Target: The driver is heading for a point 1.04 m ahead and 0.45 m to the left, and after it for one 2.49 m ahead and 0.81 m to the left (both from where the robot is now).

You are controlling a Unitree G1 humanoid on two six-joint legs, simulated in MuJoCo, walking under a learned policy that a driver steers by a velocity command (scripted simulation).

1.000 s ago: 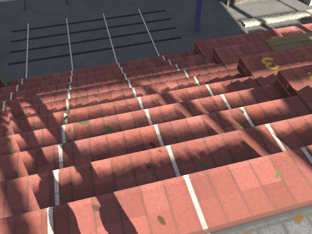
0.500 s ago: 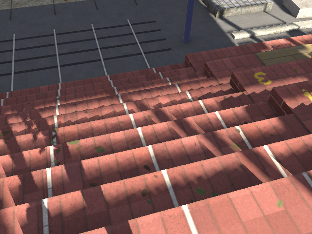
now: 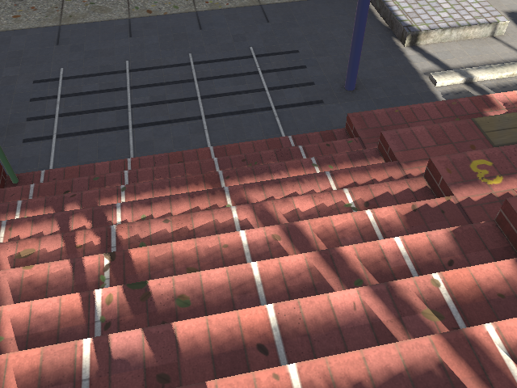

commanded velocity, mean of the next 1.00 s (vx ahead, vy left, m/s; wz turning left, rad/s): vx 0.50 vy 0.00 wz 0.31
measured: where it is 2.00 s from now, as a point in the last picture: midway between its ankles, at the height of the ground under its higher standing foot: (211, 338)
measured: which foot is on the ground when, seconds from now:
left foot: up 0.00-0.20, down 0.22-0.76, up 0.78-1.00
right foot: down 0.00-0.26, up 0.28-0.74, down 0.76-1.00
